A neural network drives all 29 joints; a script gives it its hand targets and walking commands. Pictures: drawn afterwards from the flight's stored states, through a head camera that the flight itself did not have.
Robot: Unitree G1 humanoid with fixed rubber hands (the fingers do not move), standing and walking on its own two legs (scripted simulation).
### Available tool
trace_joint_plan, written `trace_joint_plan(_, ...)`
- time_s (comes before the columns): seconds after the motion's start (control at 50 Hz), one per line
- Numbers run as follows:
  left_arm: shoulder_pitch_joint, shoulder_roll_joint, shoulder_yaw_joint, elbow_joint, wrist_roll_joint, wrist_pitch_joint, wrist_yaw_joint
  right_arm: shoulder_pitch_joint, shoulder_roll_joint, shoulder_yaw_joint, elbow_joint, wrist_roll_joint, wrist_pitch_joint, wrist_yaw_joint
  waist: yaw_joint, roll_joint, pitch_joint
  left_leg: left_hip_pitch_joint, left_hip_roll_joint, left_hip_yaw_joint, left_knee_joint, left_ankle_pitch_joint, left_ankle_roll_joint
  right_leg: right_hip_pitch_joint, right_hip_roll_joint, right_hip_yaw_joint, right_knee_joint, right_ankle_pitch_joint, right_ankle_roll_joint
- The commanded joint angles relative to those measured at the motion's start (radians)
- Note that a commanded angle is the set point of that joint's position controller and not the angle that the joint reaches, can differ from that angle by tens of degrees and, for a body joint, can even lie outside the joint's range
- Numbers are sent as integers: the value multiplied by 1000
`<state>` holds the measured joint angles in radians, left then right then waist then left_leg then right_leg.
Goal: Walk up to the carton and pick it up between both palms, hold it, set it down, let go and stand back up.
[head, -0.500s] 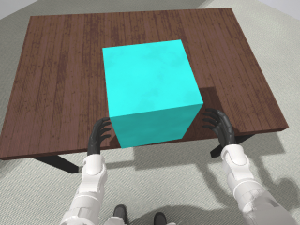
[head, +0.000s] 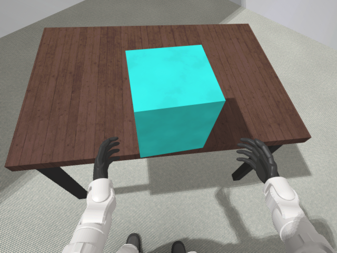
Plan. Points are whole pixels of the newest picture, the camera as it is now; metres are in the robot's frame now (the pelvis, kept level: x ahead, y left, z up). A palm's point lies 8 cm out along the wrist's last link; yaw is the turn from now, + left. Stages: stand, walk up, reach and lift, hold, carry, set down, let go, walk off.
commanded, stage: set down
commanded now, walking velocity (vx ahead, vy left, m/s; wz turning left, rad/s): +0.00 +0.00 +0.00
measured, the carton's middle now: (168, 105) +0.51 +0.02 -0.03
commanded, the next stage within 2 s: none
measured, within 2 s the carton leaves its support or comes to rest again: neither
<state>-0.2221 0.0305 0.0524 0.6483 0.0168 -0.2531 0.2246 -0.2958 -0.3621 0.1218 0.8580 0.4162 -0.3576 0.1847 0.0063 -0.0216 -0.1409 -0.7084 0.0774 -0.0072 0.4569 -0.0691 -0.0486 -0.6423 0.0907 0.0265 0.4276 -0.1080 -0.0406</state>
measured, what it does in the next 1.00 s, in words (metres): shifts its weight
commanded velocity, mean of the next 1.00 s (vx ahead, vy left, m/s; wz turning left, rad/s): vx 0.00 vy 0.00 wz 0.00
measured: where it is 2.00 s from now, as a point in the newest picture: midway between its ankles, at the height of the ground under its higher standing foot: outside the picture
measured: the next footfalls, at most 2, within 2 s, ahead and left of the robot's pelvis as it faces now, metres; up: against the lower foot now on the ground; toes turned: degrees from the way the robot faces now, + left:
none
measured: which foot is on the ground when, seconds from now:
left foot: down 0.00-1.00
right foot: down 0.00-1.00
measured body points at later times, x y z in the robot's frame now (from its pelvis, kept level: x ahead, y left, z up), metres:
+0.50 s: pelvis +0.06 -0.01 +0.01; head +0.09 +0.01 +0.46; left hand +0.30 +0.18 -0.05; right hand +0.29 -0.26 -0.03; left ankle +0.07 +0.14 -0.73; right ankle +0.04 -0.10 -0.73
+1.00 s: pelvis +0.06 -0.01 +0.01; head +0.04 +0.00 +0.46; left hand +0.24 +0.19 -0.06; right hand +0.25 -0.24 -0.04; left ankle +0.07 +0.14 -0.73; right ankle +0.04 -0.10 -0.73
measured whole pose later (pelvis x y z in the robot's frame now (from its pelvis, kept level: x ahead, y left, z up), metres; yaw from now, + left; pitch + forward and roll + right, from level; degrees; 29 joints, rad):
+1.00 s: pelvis +0.06 -0.01 +0.01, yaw +1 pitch +3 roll -1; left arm 0.22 0.05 0.03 0.63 0.02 -0.25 0.14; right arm 0.16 -0.29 0.16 0.84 0.32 -0.46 0.12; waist 0.01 -0.02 -0.13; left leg -0.31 0.07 -0.01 0.46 -0.21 -0.05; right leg -0.24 0.09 0.03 0.43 -0.24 -0.05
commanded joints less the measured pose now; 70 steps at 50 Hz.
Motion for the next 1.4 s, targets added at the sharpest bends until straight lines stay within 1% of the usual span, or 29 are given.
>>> trace_joint_plan(0.0,-132,44,-50,-281,-130,-45,23,-129,-265,-115,-275,7,-68,25,44,-90,-483,565,-63,-19,23,-135,16,191,-85,34,-27,-330,-8)
trace_joint_plan(0.02,-137,31,-55,-303,-119,-49,26,-127,-269,-130,-253,2,-76,26,36,-54,-484,566,-56,-19,7,-155,10,199,-74,15,-12,-308,-3)
trace_joint_plan(0.12,-72,26,-41,-295,-97,-51,17,-70,-245,-112,-254,3,-105,20,40,-69,-446,562,-58,-7,-20,-143,21,285,-63,13,-17,-244,13)
trace_joint_plan(0.14,14,5,-42,-318,-80,-53,12,9,-241,-98,-258,12,-120,19,34,-65,-428,585,-59,-10,-27,-106,17,314,-61,13,-22,-198,13)
trace_joint_plan(0.18,-3,16,-23,-314,-75,-56,4,-8,-249,-109,-285,1,-140,13,39,-69,-433,579,-67,4,-26,-63,23,333,-59,12,-22,-160,19)
trace_joint_plan(0.24,40,13,-12,-321,-68,-78,-9,29,-235,-69,-314,8,-176,2,52,-92,-393,595,-76,27,-26,26,29,384,-57,18,-22,-29,29)
trace_joint_plan(0.3,184,4,1,-318,-38,-95,-37,174,-212,-33,-298,8,-212,-9,41,-100,-328,595,-86,35,-23,125,28,484,-59,34,-11,173,47)
trace_joint_plan(0.32,157,11,14,-324,-36,-107,-39,141,-222,-30,-307,14,-227,-10,60,-93,-333,587,-89,38,-23,137,25,494,-59,35,-1,213,49)
trace_joint_plan(0.36,239,-3,4,-298,-30,-116,-57,222,-215,-6,-270,15,-244,-16,40,-109,-266,594,-91,31,-31,153,22,537,-67,42,-9,316,59)
trace_joint_plan(0.4,316,-9,9,-281,-15,-130,-74,301,-202,12,-217,14,-266,-22,35,-91,-213,590,-97,35,-35,180,14,566,-72,47,-14,411,64)
trace_joint_plan(0.42,316,-15,6,-292,-16,-144,-74,275,-199,33,-245,21,-282,-22,54,-97,-214,587,-96,37,-40,187,8,571,-70,45,-6,453,69)
trace_joint_plan(0.5,456,-2,-10,-307,-16,-158,-101,407,-180,42,-203,12,-313,-41,31,-79,-133,599,-101,37,-54,207,-1,597,-82,54,-14,578,81)
trace_joint_plan(0.52,449,20,-3,-372,-26,-174,-97,398,-182,31,-250,14,-322,-40,45,-75,-162,609,-100,41,-51,222,-4,597,-75,46,-7,575,79)
trace_joint_plan(0.56,436,41,-2,-377,-30,-183,-98,406,-160,36,-249,15,-324,-47,43,-69,-121,595,-102,47,-48,207,-5,591,-78,52,-9,549,77)
trace_joint_plan(0.68,361,89,-22,-313,-52,-154,-99,366,-100,25,-235,-31,-269,-56,23,-75,23,603,-102,70,-63,31,18,467,-97,66,-67,231,62)
trace_joint_plan(0.7,358,95,-24,-313,-60,-143,-99,366,-101,16,-243,-44,-254,-59,9,-92,33,614,-99,71,-70,4,21,457,-101,70,-80,191,66)
trace_joint_plan(0.74,340,111,-23,-334,-68,-132,-93,350,-98,3,-268,-46,-241,-60,20,-74,36,613,-98,71,-69,-20,22,442,-104,72,-82,145,65)
trace_joint_plan(0.76,330,103,-30,-278,-63,-110,-98,344,-91,2,-228,-60,-217,-62,6,-80,83,617,-97,76,-80,-58,27,421,-106,76,-99,77,64)
trace_joint_plan(0.78,329,117,-31,-309,-73,-105,-95,342,-85,-9,-266,-60,-210,-64,14,-83,69,618,-96,77,-79,-54,27,428,-105,73,-103,49,62)
trace_joint_plan(0.8,326,112,-26,-258,-68,-87,-97,347,-83,-8,-234,-74,-192,-66,11,-89,108,617,-98,78,-83,-78,29,409,-107,78,-111,18,64)
trace_joint_plan(0.86,304,127,-42,-302,-89,-60,-91,332,-71,-49,-290,-98,-165,-79,7,-86,103,638,-93,78,-87,-94,33,385,-105,70,-118,-65,58)
trace_joint_plan(0.88,295,130,-38,-348,-98,-63,-80,330,-75,-54,-326,-95,-165,-78,13,-85,82,636,-89,75,-81,-81,33,387,-101,66,-109,-62,57)
trace_joint_plan(1.04,286,158,-54,-327,-107,16,-99,350,-14,-76,-310,-165,-103,-113,-18,-99,121,659,-95,86,-94,-91,40,390,-105,58,-127,-27,63)
trace_joint_plan(1.08,298,161,-50,-425,-103,2,-83,355,-35,-105,-374,-157,-116,-106,2,-67,79,678,-88,72,-94,-50,33,397,-93,40,-114,-17,53)
trace_joint_plan(1.1,306,157,-56,-367,-101,24,-90,354,-29,-106,-322,-172,-100,-112,-13,-71,114,681,-89,76,-100,-70,34,383,-96,44,-125,-32,53)
trace_joint_plan(1.2,316,179,-42,-331,-107,56,-111,372,3,-106,-318,-207,-75,-132,-22,-96,122,673,-94,84,-103,-69,39,405,-104,51,-134,7,64)
trace_joint_plan(1.28,326,185,-45,-385,-108,61,-119,378,-1,-104,-333,-208,-76,-137,-23,-76,92,687,-93,79,-99,-26,36,414,-99,42,-132,55,63)
trace_joint_plan(1.32,334,198,-33,-389,-110,57,-121,391,-2,-114,-353,-209,-82,-138,-11,-83,81,685,-95,74,-98,-19,36,425,-97,38,-129,68,64)
trace_joint_plan(1.38,345,214,-19,-353,-102,76,-137,408,17,-96,-320,-221,-72,-151,-22,-90,104,676,-99,77,-100,-13,38,441,-111,55,-135,136,71)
